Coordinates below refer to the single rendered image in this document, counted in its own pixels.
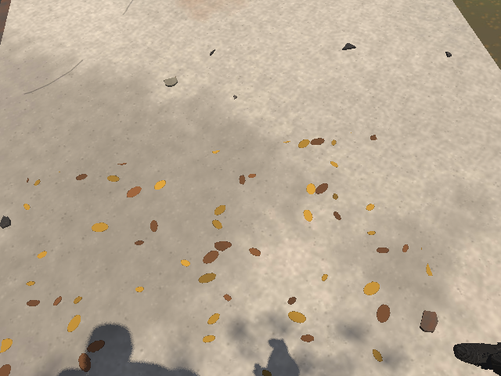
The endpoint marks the robot right hand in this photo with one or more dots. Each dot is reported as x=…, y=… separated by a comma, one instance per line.
x=485, y=355

